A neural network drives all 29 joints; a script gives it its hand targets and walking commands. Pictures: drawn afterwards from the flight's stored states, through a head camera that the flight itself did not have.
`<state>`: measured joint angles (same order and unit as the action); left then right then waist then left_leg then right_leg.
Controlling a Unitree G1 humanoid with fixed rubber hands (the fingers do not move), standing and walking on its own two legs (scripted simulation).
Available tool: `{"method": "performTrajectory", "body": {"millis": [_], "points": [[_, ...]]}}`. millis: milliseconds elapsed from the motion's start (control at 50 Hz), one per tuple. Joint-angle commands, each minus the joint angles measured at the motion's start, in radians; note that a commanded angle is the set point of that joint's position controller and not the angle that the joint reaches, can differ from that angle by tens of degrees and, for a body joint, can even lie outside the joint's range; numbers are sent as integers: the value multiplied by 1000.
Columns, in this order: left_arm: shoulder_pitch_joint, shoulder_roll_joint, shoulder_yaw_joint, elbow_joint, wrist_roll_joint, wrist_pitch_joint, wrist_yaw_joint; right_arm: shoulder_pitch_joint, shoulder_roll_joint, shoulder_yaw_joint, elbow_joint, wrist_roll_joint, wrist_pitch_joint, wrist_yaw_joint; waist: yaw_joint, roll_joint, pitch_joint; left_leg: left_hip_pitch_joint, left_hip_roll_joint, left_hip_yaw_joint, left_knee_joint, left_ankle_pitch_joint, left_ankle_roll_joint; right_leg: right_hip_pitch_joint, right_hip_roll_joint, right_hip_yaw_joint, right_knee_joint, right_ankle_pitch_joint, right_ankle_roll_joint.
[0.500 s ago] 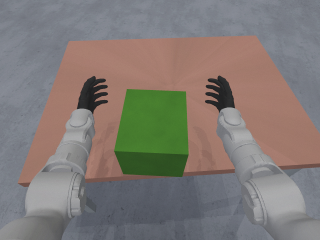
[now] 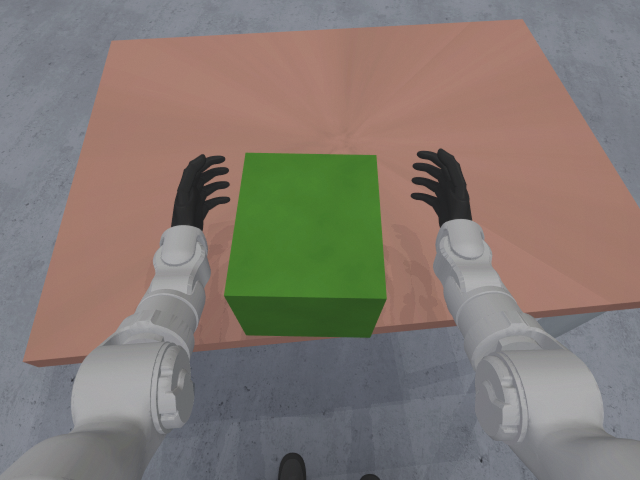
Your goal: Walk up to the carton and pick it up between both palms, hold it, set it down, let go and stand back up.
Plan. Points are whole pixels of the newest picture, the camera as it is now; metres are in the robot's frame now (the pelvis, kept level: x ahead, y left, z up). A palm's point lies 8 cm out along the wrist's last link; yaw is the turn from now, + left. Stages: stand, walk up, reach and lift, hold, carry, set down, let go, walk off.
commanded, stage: reach and lift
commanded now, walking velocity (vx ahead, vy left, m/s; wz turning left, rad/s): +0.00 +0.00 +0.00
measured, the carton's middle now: (309, 247) +0.42 +0.05 -0.05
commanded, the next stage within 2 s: none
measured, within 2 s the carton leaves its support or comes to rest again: neither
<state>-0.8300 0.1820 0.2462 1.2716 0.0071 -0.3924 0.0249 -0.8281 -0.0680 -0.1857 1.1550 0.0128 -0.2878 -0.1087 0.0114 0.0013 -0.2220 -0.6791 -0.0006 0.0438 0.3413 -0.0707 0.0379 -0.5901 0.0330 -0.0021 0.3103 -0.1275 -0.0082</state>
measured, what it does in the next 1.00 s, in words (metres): stands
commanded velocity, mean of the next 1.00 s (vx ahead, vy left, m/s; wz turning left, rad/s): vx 0.00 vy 0.00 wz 0.00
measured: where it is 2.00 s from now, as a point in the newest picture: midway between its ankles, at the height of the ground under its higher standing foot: outside the picture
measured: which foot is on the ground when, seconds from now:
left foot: down 0.00-1.00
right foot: down 0.00-1.00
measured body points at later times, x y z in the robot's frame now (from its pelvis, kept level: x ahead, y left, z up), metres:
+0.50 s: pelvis +0.00 +0.00 +0.01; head +0.10 +0.01 +0.45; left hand +0.42 +0.18 +0.02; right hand +0.43 -0.10 +0.03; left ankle +0.03 +0.09 -0.74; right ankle -0.02 -0.12 -0.74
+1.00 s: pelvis +0.00 -0.01 +0.01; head +0.10 +0.01 +0.45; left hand +0.41 +0.18 +0.02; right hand +0.43 -0.10 +0.03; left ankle +0.03 +0.09 -0.74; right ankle -0.02 -0.12 -0.74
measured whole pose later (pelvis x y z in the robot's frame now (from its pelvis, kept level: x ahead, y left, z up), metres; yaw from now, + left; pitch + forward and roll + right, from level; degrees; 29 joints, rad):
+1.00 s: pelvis +0.00 -0.01 +0.01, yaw +3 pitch +18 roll -1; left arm -0.75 -0.09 0.67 0.98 0.54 -0.28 0.01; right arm -0.71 0.24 -0.70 0.85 -0.61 -0.29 -0.09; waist 0.02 0.00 -0.11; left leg -0.51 -0.02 -0.01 0.21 -0.01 0.03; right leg -0.40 0.03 -0.04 0.17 -0.08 -0.02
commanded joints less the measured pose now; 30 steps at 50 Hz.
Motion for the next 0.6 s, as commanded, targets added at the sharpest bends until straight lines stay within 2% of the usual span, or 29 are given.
{"method": "performTrajectory", "body": {"millis": [0, 40, 60, 80, 100, 120, 200, 300, 380, 420, 460, 540, 580], "points": [[-285, 19, 71, -139, 87, -35, -5, -296, 20, -27, -141, -74, -45, 21, 34, 45, -582, 547, -4, -58, 73, 457, -72, 86, 19, 6, -18, 319, 6], [-278, -24, 107, -137, 132, -34, -18, -282, 64, -60, -141, -123, -50, 27, 26, 39, -546, 518, -11, -55, 51, 448, -65, 136, 19, 5, -28, 335, 9], [-275, -47, 132, -134, 159, -36, -23, -289, 91, -81, -160, -161, -56, 28, 26, 27, -539, 511, -11, -56, 43, 440, -63, 157, 19, 3, -32, 341, 10], [-278, -76, 153, -140, 188, -37, -27, -276, 122, -107, -164, -210, -60, 30, 11, 14, -546, 514, -12, -60, 29, 444, -60, 186, 19, 1, -41, 361, 10], [-277, -73, 190, -155, 231, -38, -25, -263, 126, -149, -168, -258, -66, 26, 11, 23, -560, 509, -14, -56, 18, 451, -58, 207, 19, 2, -46, 380, 9], [-272, -75, 224, -178, 266, -34, -19, -265, 136, -182, -183, -299, -73, 21, 15, 9, -565, 514, -17, -53, 1, 443, -57, 221, 21, -5, -49, 393, 11], [-293, -135, 264, -217, 346, -14, -6, -285, 214, -248, -220, -406, -85, 12, 15, 31, -596, 503, -21, -43, -33, 415, -45, 257, 17, -4, -59, 420, 17], [-236, -241, 285, -218, 418, 28, -19, -209, 320, -263, -173, -464, -61, 34, 17, 28, -534, 532, -15, -40, -64, 421, -53, 298, 16, -8, -97, 424, 13], [-255, -303, 292, -279, 463, 42, -28, -228, 378, -297, -232, -528, -62, 40, 12, 30, -520, 529, -14, -44, -89, 386, -53, 305, 15, -24, -114, 404, 15], [-275, -400, 266, -282, 487, 46, -47, -226, 479, -302, -227, -574, -53, 67, 0, 50, -473, 551, -7, -54, -90, 371, -61, 294, 10, -24, -133, 370, 7], [-263, -442, 266, -276, 515, 58, -62, -219, 510, -312, -264, -617, -46, 88, 5, 38, -477, 556, 0, -61, -94, 337, -61, 308, 6, -32, -138, 341, 3], [-237, -410, 290, -282, 533, 79, -58, -222, 487, -334, -302, -637, -36, 89, 18, 11, -445, 513, 1, -59, -107, 276, -50, 348, 0, -34, -127, 331, 16], [-229, -389, 303, -267, 535, 86, -55, -217, 479, -330, -283, -632, -27, 84, 25, 1, -424, 485, -2, -57, -117, 243, -40, 375, -3, -29, -118, 327, 24]]}}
